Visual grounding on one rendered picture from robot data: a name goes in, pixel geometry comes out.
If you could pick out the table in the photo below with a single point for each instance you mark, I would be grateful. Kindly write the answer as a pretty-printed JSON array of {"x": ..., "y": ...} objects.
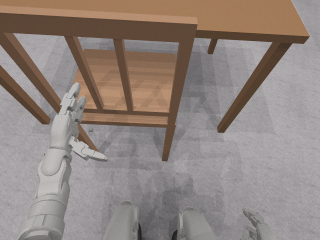
[{"x": 275, "y": 21}]

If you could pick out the left robot shin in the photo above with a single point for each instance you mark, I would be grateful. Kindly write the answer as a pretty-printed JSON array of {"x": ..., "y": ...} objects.
[{"x": 134, "y": 234}]

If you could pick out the left robot hand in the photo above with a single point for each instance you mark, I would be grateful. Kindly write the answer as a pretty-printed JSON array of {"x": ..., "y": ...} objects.
[{"x": 65, "y": 124}]

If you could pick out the right robot thigh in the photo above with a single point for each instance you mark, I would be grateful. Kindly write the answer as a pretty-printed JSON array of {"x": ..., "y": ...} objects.
[{"x": 191, "y": 225}]

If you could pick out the right robot hand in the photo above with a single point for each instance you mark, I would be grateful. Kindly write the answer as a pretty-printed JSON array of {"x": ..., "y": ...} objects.
[{"x": 263, "y": 231}]

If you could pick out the robot left forearm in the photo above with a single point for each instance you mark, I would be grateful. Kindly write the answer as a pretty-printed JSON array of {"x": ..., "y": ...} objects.
[{"x": 45, "y": 220}]

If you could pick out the chair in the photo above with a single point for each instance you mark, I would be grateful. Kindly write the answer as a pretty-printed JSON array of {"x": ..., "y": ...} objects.
[{"x": 122, "y": 88}]

